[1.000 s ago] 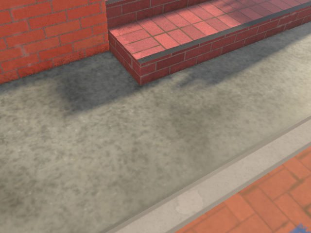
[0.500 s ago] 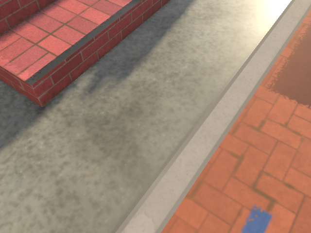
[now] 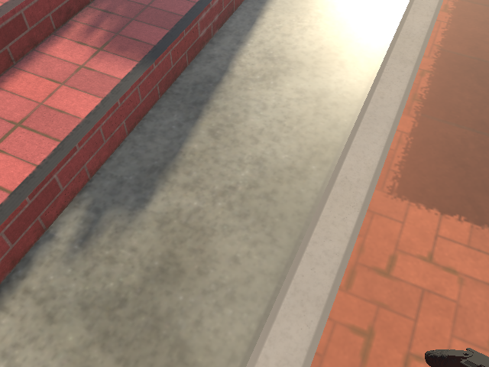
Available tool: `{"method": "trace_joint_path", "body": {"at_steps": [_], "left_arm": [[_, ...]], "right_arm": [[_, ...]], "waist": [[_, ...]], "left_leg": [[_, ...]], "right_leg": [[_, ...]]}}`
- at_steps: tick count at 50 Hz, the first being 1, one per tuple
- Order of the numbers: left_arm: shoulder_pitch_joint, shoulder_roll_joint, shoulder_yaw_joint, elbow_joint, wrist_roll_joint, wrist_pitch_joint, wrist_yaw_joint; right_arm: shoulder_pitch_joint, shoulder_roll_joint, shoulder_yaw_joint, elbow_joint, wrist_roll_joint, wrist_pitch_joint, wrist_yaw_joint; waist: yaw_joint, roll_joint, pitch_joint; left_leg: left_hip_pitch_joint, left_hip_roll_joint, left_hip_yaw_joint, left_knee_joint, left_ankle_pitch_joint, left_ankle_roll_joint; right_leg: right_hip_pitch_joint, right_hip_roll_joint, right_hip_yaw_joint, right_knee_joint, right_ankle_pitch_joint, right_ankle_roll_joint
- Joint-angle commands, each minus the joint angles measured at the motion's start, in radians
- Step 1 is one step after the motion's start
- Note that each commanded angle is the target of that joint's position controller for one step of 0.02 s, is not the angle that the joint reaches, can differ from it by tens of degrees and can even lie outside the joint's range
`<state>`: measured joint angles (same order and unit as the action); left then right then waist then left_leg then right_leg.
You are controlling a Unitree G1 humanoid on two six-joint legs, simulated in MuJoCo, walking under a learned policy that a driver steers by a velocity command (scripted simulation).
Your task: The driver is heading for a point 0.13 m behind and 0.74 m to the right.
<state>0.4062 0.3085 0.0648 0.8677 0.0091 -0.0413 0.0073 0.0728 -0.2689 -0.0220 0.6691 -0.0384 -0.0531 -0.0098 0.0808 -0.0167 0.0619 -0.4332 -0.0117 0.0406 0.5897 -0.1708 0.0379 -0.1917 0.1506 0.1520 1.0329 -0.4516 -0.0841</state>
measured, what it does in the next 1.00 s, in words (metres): walks ahead, turning right: right foot, then left foot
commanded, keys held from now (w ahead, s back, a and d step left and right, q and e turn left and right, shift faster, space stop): e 0.02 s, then w+e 0.76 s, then e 0.20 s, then w+e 0.02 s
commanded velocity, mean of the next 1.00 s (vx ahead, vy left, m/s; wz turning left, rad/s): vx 0.43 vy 0.00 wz -0.60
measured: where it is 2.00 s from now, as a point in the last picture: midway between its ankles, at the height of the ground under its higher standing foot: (373, 307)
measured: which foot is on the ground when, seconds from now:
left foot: down 0.00-0.46, up 0.48-0.96, down 0.98-1.00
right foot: up 0.00-0.44, down 0.46-0.96, up 0.98-1.00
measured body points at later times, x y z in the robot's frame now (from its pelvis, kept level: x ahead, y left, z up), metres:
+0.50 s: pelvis +0.22 -0.05 +0.00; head +0.26 -0.07 +0.44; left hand +0.52 +0.10 -0.08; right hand +0.12 -0.30 -0.14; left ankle +0.10 +0.10 -0.69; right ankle +0.28 -0.14 -0.72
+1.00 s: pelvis +0.48 -0.14 +0.00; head +0.52 -0.16 +0.44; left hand +0.62 +0.12 -0.13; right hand +0.53 -0.46 -0.08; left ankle +0.63 -0.13 -0.73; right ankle +0.29 -0.14 -0.70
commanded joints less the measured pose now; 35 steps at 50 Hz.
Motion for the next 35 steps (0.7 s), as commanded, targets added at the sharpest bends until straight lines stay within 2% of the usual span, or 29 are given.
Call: {"method": "trace_joint_path", "body": {"at_steps": [1,3,5,9,13,16,19,21,22,23,24,25,26,27,28,29,30,31,33,35], "left_arm": [[-0.002,0.091,0.022,-0.065,0.014,0.009,-0.004],[-0.007,0.065,0.019,-0.07,0.027,0.036,-0.026],[-0.044,0.052,0.015,-0.092,0.024,0.05,-0.046],[-0.198,0.032,0.003,-0.152,0.03,0.055,-0.07],[-0.328,0.004,-0.015,-0.194,0.025,0.044,-0.085],[-0.426,-0.003,-0.023,-0.231,0.028,0.041,-0.093],[-0.473,0.01,-0.021,-0.256,0.037,0.042,-0.094],[-0.433,0.022,-0.013,-0.249,0.045,0.041,-0.085],[-0.349,0.035,-0.003,-0.227,0.047,0.034,-0.078],[-0.178,0.057,0.014,-0.171,0.052,0.024,-0.065],[-0.019,0.154,0.047,-0.139,0.06,0.024,-0.046],[-0.035,0.25,0.066,-0.156,0.026,0.029,-0.031],[0.0,0.223,0.061,-0.154,0.012,0.036,-0.019],[-0.036,0.184,0.052,-0.129,0.005,0.036,-0.011],[-0.085,0.141,0.04,-0.128,0.001,0.03,-0.009],[-0.133,0.118,0.033,-0.133,-0.002,0.022,-0.007],[-0.166,0.097,0.025,-0.14,-0.005,0.014,-0.007],[-0.168,0.092,0.021,-0.142,-0.008,0.003,-0.01],[-0.137,0.108,0.027,-0.126,-0.009,-0.01,-0.015],[-0.09,0.119,0.031,-0.11,-0.005,-0.014,-0.016]], "right_arm": [[0.153,-0.084,-0.034,-0.012,0.01,-0.002,-0.006],[0.178,-0.084,-0.031,0.02,0.015,-0.014,-0.001],[0.199,-0.094,-0.037,0.039,0.02,-0.027,0.007],[0.23,-0.103,-0.045,0.069,0.021,-0.034,0.007],[0.272,-0.113,-0.051,0.101,0.02,-0.034,0.008],[0.314,-0.132,-0.058,0.125,0.02,-0.031,0.006],[0.36,-0.157,-0.064,0.154,0.018,-0.013,-0.001],[0.37,-0.18,-0.068,0.168,0.019,0.002,-0.006],[0.37,-0.189,-0.067,0.171,0.02,0.01,-0.008],[0.351,-0.19,-0.064,0.162,0.026,0.016,-0.008],[0.354,-0.147,-0.05,0.113,0.035,0.014,-0.001],[0.322,-0.075,-0.037,0.033,0.014,0.006,0.019],[0.194,-0.152,-0.053,0.016,0.005,0.005,0.019],[0.17,-0.133,-0.047,0.007,0.022,-0.005,0.023],[0.195,-0.123,-0.043,0.024,0.024,-0.011,0.023],[0.218,-0.123,-0.045,0.035,0.01,-0.003,0.023],[0.257,-0.119,-0.044,0.049,-0.005,0.014,0.025],[0.268,-0.114,-0.044,0.053,-0.011,0.028,0.029],[0.237,-0.098,-0.043,0.041,-0.009,0.043,0.034],[0.151,-0.09,-0.041,0.014,-0.007,0.046,0.034]], "waist": [[-0.078,0.022,-0.092],[-0.063,0.109,-0.084],[-0.061,0.135,-0.086],[-0.081,0.114,-0.034],[-0.11,0.1,-0.01],[-0.136,0.106,0.015],[-0.147,0.114,0.026],[-0.122,0.124,-0.008],[-0.082,0.119,-0.062],[-0.002,0.075,-0.16],[0.058,-0.064,-0.293],[0.002,-0.235,-0.338],[0.059,-0.076,-0.278],[0.02,-0.047,-0.157],[-0.031,-0.013,-0.096],[-0.075,-0.008,-0.066],[-0.106,-0.022,-0.073],[-0.116,-0.03,-0.083],[-0.117,-0.022,-0.072],[-0.092,-0.021,-0.034]], "left_leg": [[0.371,0.361,-0.378,-0.263,0.347,0.16],[0.301,0.301,-0.228,-0.302,0.365,0.133],[0.289,0.291,-0.172,-0.343,0.313,0.134],[0.316,0.292,-0.072,-0.419,0.212,0.137],[0.348,0.268,0.04,-0.425,0.215,0.113],[0.376,0.279,0.093,-0.417,0.227,0.097],[0.45,0.303,0.128,-0.367,0.323,0.083],[0.486,0.308,0.175,-0.231,0.608,0.07],[0.481,0.304,0.198,-0.085,0.743,0.066],[0.397,0.278,0.231,0.137,0.725,0.042],[0.11,0.234,0.24,0.462,0.398,-0.007],[-0.258,0.055,0.15,0.727,-0.414,-0.061],[-0.365,0.064,-0.014,0.768,-0.349,-0.057],[-0.368,0.112,-0.032,0.713,-0.237,-0.048],[-0.297,0.139,-0.035,0.618,-0.189,-0.045],[-0.23,0.151,-0.04,0.567,-0.177,-0.053],[-0.169,0.155,-0.044,0.539,-0.167,-0.065],[-0.14,0.147,-0.037,0.526,-0.159,-0.074],[-0.151,0.137,-0.027,0.474,-0.11,-0.09],[-0.204,0.134,-0.027,0.398,-0.04,-0.1]], "right_leg": [[-0.355,-0.116,-0.045,0.23,0.049,0.032],[-0.32,-0.146,-0.069,0.182,0.07,0.038],[-0.338,-0.154,-0.079,0.159,0.116,0.033],[-0.464,-0.191,-0.094,0.043,0.259,0.046],[-0.454,-0.203,-0.144,-0.164,0.389,0.047],[-0.412,-0.201,-0.206,-0.294,0.37,0.03],[-0.379,-0.177,-0.251,-0.374,0.257,-0.005],[-0.281,-0.122,-0.283,-0.421,0.154,-0.042],[-0.174,-0.08,-0.29,-0.455,0.134,-0.067],[0.044,-0.044,-0.281,-0.533,0.177,-0.1],[0.36,-0.241,0.014,-0.593,-0.015,-0.177],[0.533,-0.494,0.511,-0.702,0.007,-0.276],[0.502,-0.483,0.514,-0.745,0.145,-0.274],[0.395,-0.452,0.342,-0.74,0.315,-0.254],[0.271,-0.396,0.246,-0.751,0.454,-0.218],[0.18,-0.344,0.183,-0.762,0.527,-0.195],[0.123,-0.308,0.14,-0.777,0.558,-0.187],[0.091,-0.291,0.125,-0.787,0.59,-0.191],[0.052,-0.268,0.115,-0.815,0.57,-0.198],[0.041,-0.261,0.131,-0.844,0.513,-0.195]]}}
